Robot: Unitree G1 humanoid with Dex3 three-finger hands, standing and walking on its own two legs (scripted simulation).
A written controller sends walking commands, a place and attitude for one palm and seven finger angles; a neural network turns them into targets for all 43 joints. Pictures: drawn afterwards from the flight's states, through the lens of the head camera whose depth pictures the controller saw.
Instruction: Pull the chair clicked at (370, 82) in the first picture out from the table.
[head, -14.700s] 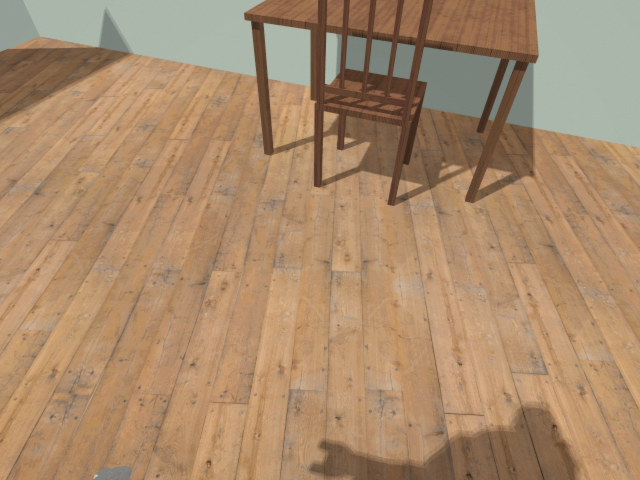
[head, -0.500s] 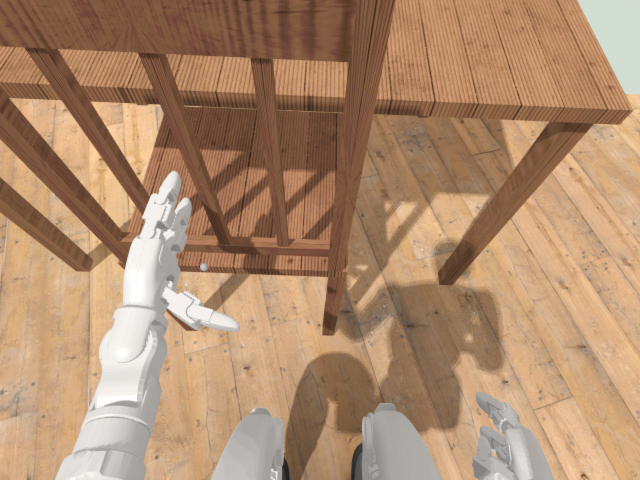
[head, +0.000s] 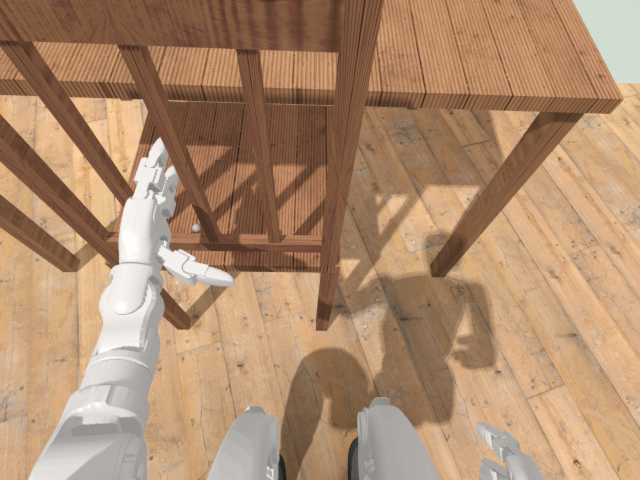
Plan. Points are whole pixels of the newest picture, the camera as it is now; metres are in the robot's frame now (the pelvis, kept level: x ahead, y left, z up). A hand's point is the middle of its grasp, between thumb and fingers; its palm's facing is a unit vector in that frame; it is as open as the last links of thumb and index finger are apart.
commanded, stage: push the fingers through the gap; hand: left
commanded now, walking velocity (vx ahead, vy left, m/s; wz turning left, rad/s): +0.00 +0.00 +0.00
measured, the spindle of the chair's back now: (186, 171) +0.47 +0.16 +0.06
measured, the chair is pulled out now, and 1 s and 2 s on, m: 0.00 0.00 0.00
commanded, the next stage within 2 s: hook a spindle and tug to test in 0.76 s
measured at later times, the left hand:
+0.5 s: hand (202, 204) +0.45 +0.15 +0.02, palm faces -0.01 -1.00 -0.04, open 17.0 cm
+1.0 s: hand (203, 207) +0.44 +0.14 +0.03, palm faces -0.01 -1.00 -0.04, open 16.8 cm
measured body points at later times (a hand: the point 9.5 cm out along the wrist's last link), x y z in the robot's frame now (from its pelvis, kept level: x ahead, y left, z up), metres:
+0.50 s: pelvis +0.00 +0.00 +0.00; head +0.14 +0.01 +0.43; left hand +0.45 +0.20 +0.03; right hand +0.07 -0.26 -0.12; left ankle +0.02 +0.10 -0.62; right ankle +0.04 -0.12 -0.62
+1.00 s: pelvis +0.00 +0.00 +0.00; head +0.13 +0.01 +0.43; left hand +0.44 +0.20 +0.03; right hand +0.08 -0.25 -0.12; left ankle +0.02 +0.10 -0.62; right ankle +0.04 -0.12 -0.62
